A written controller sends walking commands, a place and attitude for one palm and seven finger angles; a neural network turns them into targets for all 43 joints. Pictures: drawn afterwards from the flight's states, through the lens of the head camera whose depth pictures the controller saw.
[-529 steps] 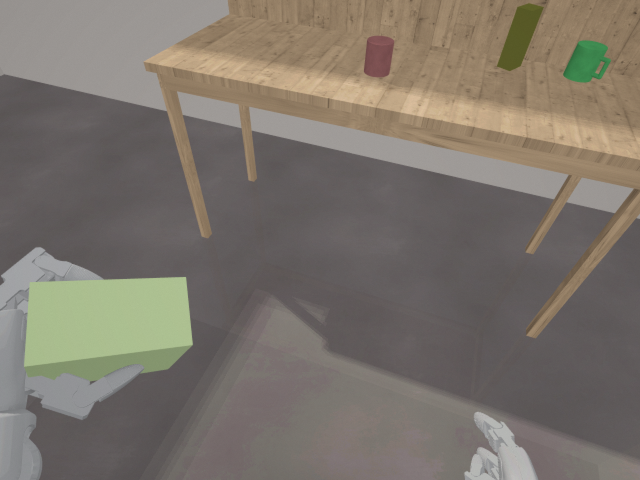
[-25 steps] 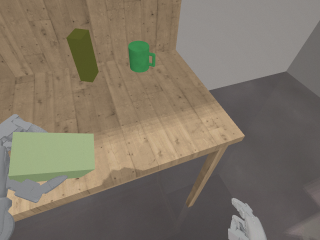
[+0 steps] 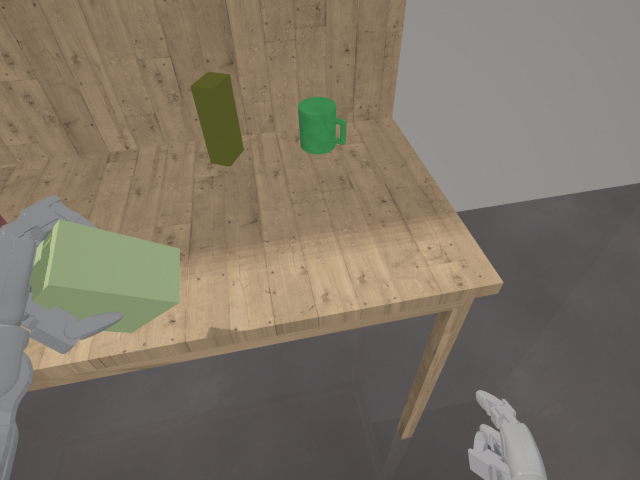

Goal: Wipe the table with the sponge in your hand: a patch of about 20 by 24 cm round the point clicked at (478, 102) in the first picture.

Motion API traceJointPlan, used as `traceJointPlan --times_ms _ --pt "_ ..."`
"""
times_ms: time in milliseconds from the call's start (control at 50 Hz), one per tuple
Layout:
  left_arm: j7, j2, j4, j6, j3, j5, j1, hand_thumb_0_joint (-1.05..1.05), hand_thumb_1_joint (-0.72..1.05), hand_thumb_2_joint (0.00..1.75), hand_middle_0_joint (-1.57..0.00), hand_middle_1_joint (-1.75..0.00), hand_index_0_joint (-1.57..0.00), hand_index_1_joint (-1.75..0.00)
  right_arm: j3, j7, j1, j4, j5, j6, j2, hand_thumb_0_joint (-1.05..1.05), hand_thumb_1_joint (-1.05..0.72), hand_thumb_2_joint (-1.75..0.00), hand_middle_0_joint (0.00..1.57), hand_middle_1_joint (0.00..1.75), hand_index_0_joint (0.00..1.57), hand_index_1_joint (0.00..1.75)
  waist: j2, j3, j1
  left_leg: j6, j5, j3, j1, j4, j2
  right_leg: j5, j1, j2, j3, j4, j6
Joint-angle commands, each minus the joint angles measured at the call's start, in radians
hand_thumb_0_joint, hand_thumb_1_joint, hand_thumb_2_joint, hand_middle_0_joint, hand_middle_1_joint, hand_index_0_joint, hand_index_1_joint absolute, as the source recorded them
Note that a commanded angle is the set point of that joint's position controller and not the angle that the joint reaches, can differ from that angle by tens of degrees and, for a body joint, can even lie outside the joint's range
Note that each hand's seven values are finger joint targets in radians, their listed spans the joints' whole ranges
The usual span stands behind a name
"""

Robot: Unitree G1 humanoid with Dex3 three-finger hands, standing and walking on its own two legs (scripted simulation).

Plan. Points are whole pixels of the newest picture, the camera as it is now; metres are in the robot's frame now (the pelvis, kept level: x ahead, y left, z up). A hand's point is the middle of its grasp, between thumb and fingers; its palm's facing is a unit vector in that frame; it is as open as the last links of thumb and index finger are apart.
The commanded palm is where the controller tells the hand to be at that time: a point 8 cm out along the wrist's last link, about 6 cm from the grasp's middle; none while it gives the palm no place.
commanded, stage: turn the palm down, sponge in hand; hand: left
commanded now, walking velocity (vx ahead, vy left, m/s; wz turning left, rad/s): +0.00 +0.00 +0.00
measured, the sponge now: (119, 286) +0.26 +0.27 +0.14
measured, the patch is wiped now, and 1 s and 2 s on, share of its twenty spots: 0.00 0.00 0.00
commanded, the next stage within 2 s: move the sponge above the wiping area in 1.72 s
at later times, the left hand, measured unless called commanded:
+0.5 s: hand (101, 265) +0.26 +0.28 +0.17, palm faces +0.23 -0.41 -0.88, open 10.4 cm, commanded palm +0.23 +0.29 +0.23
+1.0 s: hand (69, 257) +0.25 +0.30 +0.19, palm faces +0.19 -0.20 -0.96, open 10.4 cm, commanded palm +0.22 +0.30 +0.25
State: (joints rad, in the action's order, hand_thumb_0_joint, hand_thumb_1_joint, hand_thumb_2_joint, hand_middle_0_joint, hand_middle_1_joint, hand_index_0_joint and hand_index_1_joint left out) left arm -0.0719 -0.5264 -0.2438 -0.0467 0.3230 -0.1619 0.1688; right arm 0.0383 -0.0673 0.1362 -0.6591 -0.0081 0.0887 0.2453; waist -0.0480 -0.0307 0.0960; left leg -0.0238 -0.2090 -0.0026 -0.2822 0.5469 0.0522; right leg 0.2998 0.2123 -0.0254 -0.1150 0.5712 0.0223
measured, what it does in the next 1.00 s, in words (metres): stands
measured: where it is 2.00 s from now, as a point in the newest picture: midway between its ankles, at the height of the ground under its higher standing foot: outside the picture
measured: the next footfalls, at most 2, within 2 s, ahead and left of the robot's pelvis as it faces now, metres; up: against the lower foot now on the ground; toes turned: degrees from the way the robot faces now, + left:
none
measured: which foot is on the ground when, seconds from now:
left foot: down 0.00-1.00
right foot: down 0.00-1.00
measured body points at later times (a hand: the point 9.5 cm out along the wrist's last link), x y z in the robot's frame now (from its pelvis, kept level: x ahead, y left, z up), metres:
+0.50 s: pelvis +0.04 +0.00 +0.00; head +0.05 -0.04 +0.45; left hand +0.24 +0.30 +0.22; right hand +0.23 -0.25 -0.10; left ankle +0.06 +0.15 -0.73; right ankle +0.01 -0.10 -0.73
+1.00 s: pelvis +0.02 +0.03 +0.01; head +0.02 -0.01 +0.46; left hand +0.24 +0.31 +0.24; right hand +0.27 -0.16 -0.06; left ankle +0.06 +0.15 -0.73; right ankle +0.01 -0.10 -0.73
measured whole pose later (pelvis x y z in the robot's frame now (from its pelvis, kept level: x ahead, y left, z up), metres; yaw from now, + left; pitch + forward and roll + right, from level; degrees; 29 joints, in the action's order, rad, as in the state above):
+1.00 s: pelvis +0.02 +0.03 +0.01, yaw -2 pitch -3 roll +0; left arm 0.07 -0.65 -0.45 -0.35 0.12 -0.60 0.17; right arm 0.08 -0.09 0.03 -0.60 -0.04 -0.03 0.25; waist -0.11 -0.02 0.14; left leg 0.00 -0.19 0.04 -0.20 0.44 0.02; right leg 0.26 0.14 -0.05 -0.07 0.45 -0.01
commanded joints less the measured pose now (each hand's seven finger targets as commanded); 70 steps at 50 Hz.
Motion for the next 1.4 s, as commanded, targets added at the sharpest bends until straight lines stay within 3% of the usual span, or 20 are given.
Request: traceJointPlan --times_ms 0,100,200,220,280,400,480,600,620,700,720,800,820,900,920,1140,1220,1300,1320,1380 --pt "0.056 -0.289 -0.187 -0.008 0.056 -0.04 -0.239 0.0 0.1 1.3 -1.2 -1.6 -1.2 -1.6 -0.038 -0.023 -0.161 0.19 -0.022 0.054 0.11 0.0 -0.9 -0.9 0.2 0.3 0.2 0.3 -0.042 0.069 -0.037 0.041 -0.121 0.064 0.077 -0.086 -0.079 0.197 0.084 0.0 0.122 -0.23 -0.022" --pt "0.085 -0.414 -0.202 0.041 0.214 -0.03 -0.134 0.0 0.1 1.3 -1.2 -1.6 -1.2 -1.6 -0.051 -0.027 -0.141 0.198 -0.013 0.053 0.11 0.0 -0.9 -0.9 0.2 0.3 0.2 0.3 0.048 0.092 0.005 0.04 -0.026 0.039 0.047 -0.041 -0.063 0.159 0.033 -0.022 0.163 -0.233 -0.026" --pt "0.044 -0.412 -0.245 0.052 0.272 -0.038 0.004 0.0 0.1 1.3 -1.2 -1.6 -1.2 -1.6 -0.074 -0.013 -0.088 0.207 -0.021 0.042 0.112 0.0 -0.9 -0.9 0.2 0.3 0.2 0.3 0.001 0.168 0.023 0.043 0.131 0.057 0.063 -0.012 -0.063 -0.182 -0.02 -0.013 0.116 -0.142 -0.034" --pt "0.039 -0.358 -0.265 0.046 0.228 -0.041 0.019 0.0 0.1 1.3 -1.2 -1.6 -1.2 -1.6 -0.075 -0.011 -0.073 0.218 -0.019 0.041 0.11 0.0 -0.9 -0.9 0.2 0.3 0.2 0.3 0.021 0.185 0.016 0.047 0.168 0.059 0.06 -0.003 -0.065 -0.26 -0.028 -0.017 0.102 -0.117 -0.037" --pt "0.049 -0.375 -0.291 0.01 0.236 -0.051 0.098 0.0 0.1 1.3 -1.2 -1.6 -1.2 -1.6 -0.09 -0.015 -0.041 0.226 -0.025 0.029 0.13 0.0 -0.9 -0.9 0.2 0.3 0.2 0.3 0.04 0.209 0.012 0.053 0.228 0.069 0.061 0.016 -0.062 -0.408 -0.044 -0.018 0.095 -0.078 -0.053" --pt "0.04 -0.385 -0.385 -0.008 0.193 -0.129 0.052 0.0 0.1 1.3 -1.2 -1.6 -1.2 -1.6 -0.084 -0.034 -0.072 0.241 -0.034 0.041 0.125 0.0 -0.9 -0.9 0.2 0.3 0.2 0.3 0.002 0.183 0.003 0.058 0.247 0.07 0.098 0.022 -0.068 -0.37 0.014 0.004 0.078 -0.075 -0.043" --pt "0.007 -0.385 -0.426 -0.028 0.173 -0.19 0.049 0.0 0.1 1.3 -1.2 -1.6 -1.2 -1.6 -0.091 -0.037 -0.044 0.247 -0.022 0.029 0.13 0.0 -0.9 -0.9 0.2 0.3 0.2 0.3 0.0 0.244 0.006 0.057 0.299 0.062 0.109 0.013 -0.064 -0.393 -0.011 0.002 0.061 -0.059 -0.037" --pt "-0.011 -0.398 -0.371 -0.172 0.166 -0.259 0.028 0.0 0.1 1.3 -1.2 -1.6 -1.2 -1.6 -0.062 -0.022 -0.141 0.247 -0.038 -0.006 0.125 0.0 -0.9 -0.9 0.2 0.3 0.2 0.3 -0.035 0.203 0.032 0.04 0.294 0.048 0.104 -0.039 -0.053 -0.337 -0.042 0.018 0.057 -0.085 -0.017" --pt "0.0 -0.349 -0.38 -0.193 0.1 -0.274 -0.012 0.0 0.1 1.3 -1.2 -1.6 -1.2 -1.6 -0.054 -0.021 -0.135 0.252 -0.039 -0.016 0.12 0.0 -0.9 -0.9 0.2 0.3 0.2 0.3 -0.027 0.2 0.014 0.039 0.297 0.047 0.1 -0.049 -0.048 -0.33 -0.038 0.013 0.047 -0.09 -0.019" --pt "0.048 -0.37 -0.372 -0.271 0.065 -0.326 -0.053 0.0 0.1 1.3 -1.2 -1.6 -1.2 -1.6 -0.03 -0.022 -0.224 0.258 -0.048 -0.038 0.121 0.0 -0.9 -0.9 0.2 0.3 0.2 0.3 -0.045 0.159 0.03 0.036 0.222 0.025 0.114 -0.105 -0.046 -0.226 -0.032 0.028 0.052 -0.129 -0.009" --pt "0.06 -0.333 -0.407 -0.269 0.009 -0.344 -0.095 0.0 0.1 1.3 -1.2 -1.6 -1.2 -1.6 -0.027 -0.024 -0.21 0.265 -0.045 -0.04 0.118 0.0 -0.9 -0.9 0.2 0.3 0.2 0.3 -0.035 0.18 0.012 0.039 0.226 0.025 0.128 -0.112 -0.042 -0.226 -0.035 0.022 0.045 -0.131 -0.011" --pt "0.09 -0.385 -0.404 -0.29 0.019 -0.412 -0.139 0.0 0.1 1.3 -1.2 -1.6 -1.2 -1.6 -0.01 -0.029 -0.275 0.259 -0.042 -0.048 0.114 0.0 -0.9 -0.9 0.2 0.3 0.2 0.3 -0.068 0.172 0.035 0.039 0.172 0.001 0.148 -0.157 -0.045 -0.155 -0.045 0.039 0.056 -0.163 0.002" --pt "0.094 -0.346 -0.42 -0.281 -0.025 -0.425 -0.174 0.0 0.1 1.3 -1.2 -1.6 -1.2 -1.6 -0.008 -0.03 -0.254 0.26 -0.039 -0.047 0.108 0.0 -0.9 -0.9 0.2 0.3 0.2 0.3 -0.054 0.185 0.019 0.041 0.182 0.004 0.16 -0.158 -0.042 -0.162 -0.048 0.031 0.047 -0.165 0.0" --pt "0.092 -0.412 -0.389 -0.293 0.029 -0.476 -0.2 0.0 0.1 1.3 -1.2 -1.6 -1.2 -1.6 -0.002 -0.027 -0.308 0.242 -0.036 -0.056 0.109 0.0 -0.9 -0.9 0.2 0.3 0.2 0.3 -0.077 0.191 0.048 0.037 0.16 -0.009 0.167 -0.185 -0.047 -0.138 -0.078 0.047 0.063 -0.184 0.015" --pt "0.092 -0.364 -0.386 -0.29 -0.025 -0.481 -0.225 0.0 0.1 1.3 -1.2 -1.6 -1.2 -1.6 -0.001 -0.026 -0.29 0.242 -0.035 -0.057 0.104 0.0 -0.9 -0.9 0.2 0.3 0.2 0.3 -0.065 0.195 0.032 0.038 0.161 -0.001 0.17 -0.183 -0.046 -0.134 -0.076 0.034 0.052 -0.187 0.01" --pt "0.145 -0.368 -0.329 -0.328 -0.098 -0.591 -0.282 0.0 0.1 1.3 -1.2 -1.6 -1.2 -1.6 -0.002 -0.015 -0.342 0.218 -0.033 -0.069 0.112 0.0 -0.9 -0.9 0.2 0.3 0.2 0.3 -0.064 0.195 0.042 0.048 0.128 -0.009 0.178 -0.208 -0.061 -0.111 -0.096 0.034 0.076 -0.212 0.019" --pt "0.155 -0.367 -0.312 -0.328 -0.099 -0.621 -0.285 0.0 0.1 1.3 -1.2 -1.6 -1.2 -1.6 0.003 -0.008 -0.362 0.224 -0.035 -0.07 0.106 0.0 -0.9 -0.9 0.2 0.3 0.2 0.3 -0.013 0.196 0.043 0.05 0.126 0.005 0.164 -0.192 -0.066 -0.096 -0.1 0.03 0.088 -0.214 0.019" --pt "0.148 -0.414 -0.31 -0.315 -0.058 -0.656 -0.307 0.0 0.1 1.3 -1.2 -1.6 -1.2 -1.6 0.001 0.001 -0.401 0.22 -0.033 -0.066 0.103 0.0 -0.9 -0.9 0.2 0.3 0.2 0.3 -0.046 0.192 0.064 0.053 0.129 -0.003 0.174 -0.187 -0.075 -0.087 -0.095 0.042 0.125 -0.224 0.034" --pt "0.144 -0.362 -0.302 -0.306 -0.106 -0.648 -0.315 0.0 0.1 1.3 -1.2 -1.6 -1.2 -1.6 -0.001 0.001 -0.368 0.217 -0.034 -0.063 0.098 0.0 -0.9 -0.9 0.2 0.3 0.2 0.3 -0.035 0.195 0.046 0.053 0.145 0.011 0.179 -0.178 -0.071 -0.1 -0.092 0.029 0.095 -0.218 0.023" --pt "0.143 -0.383 -0.278 -0.288 -0.083 -0.629 -0.295 0.0 0.1 1.3 -1.2 -1.6 -1.2 -1.6 -0.012 -0.002 -0.353 0.208 -0.03 -0.064 0.108 0.0 -0.9 -0.9 0.2 0.3 0.2 0.3 -0.031 0.189 0.053 0.054 0.122 0.006 0.181 -0.187 -0.074 -0.09 -0.09 0.022 0.099 -0.232 0.018"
